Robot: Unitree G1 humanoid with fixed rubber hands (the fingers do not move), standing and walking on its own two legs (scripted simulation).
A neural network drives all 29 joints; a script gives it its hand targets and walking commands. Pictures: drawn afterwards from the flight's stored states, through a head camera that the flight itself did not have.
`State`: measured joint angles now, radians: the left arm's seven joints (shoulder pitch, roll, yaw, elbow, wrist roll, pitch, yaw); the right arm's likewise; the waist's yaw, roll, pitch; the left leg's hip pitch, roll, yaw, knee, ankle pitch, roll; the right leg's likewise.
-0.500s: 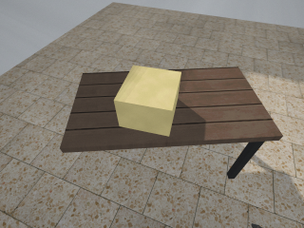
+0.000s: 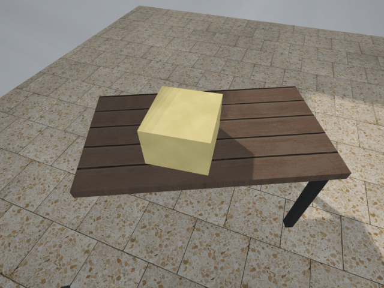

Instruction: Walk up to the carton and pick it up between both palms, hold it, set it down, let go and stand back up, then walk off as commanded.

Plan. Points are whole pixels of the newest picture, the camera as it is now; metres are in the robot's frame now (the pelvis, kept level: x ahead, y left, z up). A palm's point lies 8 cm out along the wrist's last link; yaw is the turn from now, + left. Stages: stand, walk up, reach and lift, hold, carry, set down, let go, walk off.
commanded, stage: stand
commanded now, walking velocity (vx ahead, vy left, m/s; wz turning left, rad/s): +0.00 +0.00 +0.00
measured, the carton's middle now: (184, 128) +0.69 +0.03 -0.14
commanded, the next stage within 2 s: none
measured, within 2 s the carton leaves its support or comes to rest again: neither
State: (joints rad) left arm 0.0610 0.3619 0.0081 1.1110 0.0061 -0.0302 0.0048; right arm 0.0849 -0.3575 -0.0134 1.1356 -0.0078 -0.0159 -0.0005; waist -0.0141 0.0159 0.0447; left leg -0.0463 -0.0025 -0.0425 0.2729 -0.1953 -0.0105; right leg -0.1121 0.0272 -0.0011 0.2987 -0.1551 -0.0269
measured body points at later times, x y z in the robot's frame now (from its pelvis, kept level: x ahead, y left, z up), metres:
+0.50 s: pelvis +0.00 +0.00 +0.00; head +0.01 +0.00 +0.45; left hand +0.09 +0.31 -0.13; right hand +0.08 -0.30 -0.13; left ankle -0.03 +0.13 -0.75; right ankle +0.01 -0.10 -0.75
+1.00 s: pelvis +0.00 +0.00 +0.00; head +0.01 +0.00 +0.45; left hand +0.08 +0.31 -0.12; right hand +0.07 -0.30 -0.13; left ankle -0.03 +0.13 -0.75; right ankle +0.01 -0.10 -0.75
